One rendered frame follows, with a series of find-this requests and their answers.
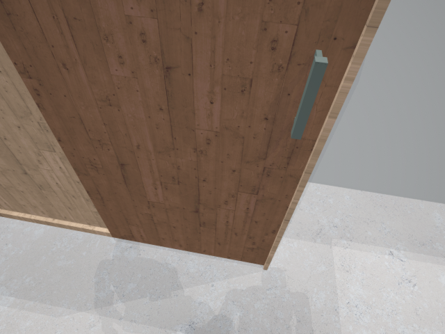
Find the handle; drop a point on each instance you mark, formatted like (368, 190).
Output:
(314, 80)

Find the wardrobe door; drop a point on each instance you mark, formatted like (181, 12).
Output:
(176, 115)
(35, 175)

